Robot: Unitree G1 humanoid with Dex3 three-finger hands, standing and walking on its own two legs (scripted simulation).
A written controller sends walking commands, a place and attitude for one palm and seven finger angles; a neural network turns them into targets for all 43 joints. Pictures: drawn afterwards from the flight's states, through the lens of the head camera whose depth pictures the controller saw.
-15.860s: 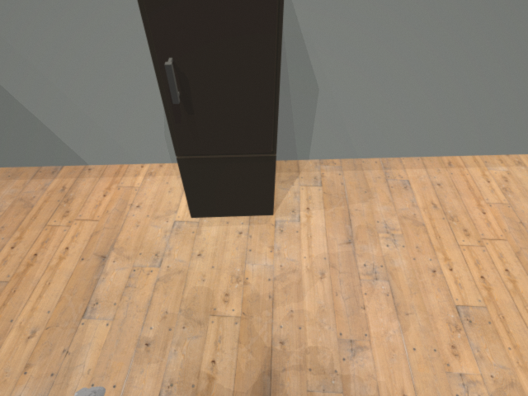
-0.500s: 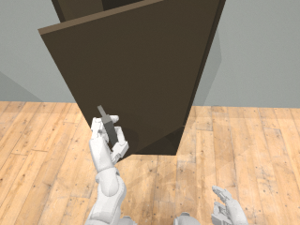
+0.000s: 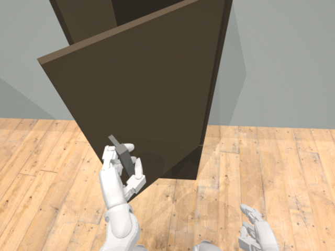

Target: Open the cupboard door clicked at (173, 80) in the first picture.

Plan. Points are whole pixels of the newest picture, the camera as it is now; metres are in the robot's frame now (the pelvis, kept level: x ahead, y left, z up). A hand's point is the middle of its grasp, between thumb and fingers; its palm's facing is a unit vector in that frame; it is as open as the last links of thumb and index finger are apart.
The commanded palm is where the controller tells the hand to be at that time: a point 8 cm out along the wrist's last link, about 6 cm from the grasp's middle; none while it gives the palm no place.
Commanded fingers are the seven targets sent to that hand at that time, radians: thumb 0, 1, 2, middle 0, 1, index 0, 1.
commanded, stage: open thumb and fingers to let go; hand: left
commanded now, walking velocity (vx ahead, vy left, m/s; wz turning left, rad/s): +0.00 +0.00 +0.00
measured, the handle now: (122, 158) +0.32 +0.13 +0.05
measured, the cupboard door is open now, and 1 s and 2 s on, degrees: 44 46 46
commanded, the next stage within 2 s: slide the hand sideways off the handle in 0.64 s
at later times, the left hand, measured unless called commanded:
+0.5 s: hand (137, 174) +0.28 +0.09 +0.05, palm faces +0.35 -0.94 -0.02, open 14.2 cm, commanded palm +0.24 +0.13 +0.04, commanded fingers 0.00 -0.50 0.30 -0.19 -0.55 -0.19 -0.55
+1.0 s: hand (133, 190) +0.25 +0.09 +0.05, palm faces -0.15 -0.99 +0.02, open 16.2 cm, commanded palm +0.23 +0.13 +0.04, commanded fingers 0.00 -0.50 0.30 -0.15 -0.30 -0.15 -0.30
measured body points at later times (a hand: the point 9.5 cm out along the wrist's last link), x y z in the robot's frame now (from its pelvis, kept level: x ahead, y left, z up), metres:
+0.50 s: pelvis -0.02 +0.02 +0.00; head +0.03 +0.00 +0.45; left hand +0.26 +0.13 +0.05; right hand +0.15 -0.20 -0.10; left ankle -0.01 +0.15 -0.67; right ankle +0.03 -0.06 -0.67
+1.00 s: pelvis -0.02 +0.05 -0.01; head +0.03 +0.04 +0.44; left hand +0.25 +0.14 +0.05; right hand +0.14 -0.17 -0.10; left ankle -0.01 +0.15 -0.67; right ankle +0.03 -0.06 -0.67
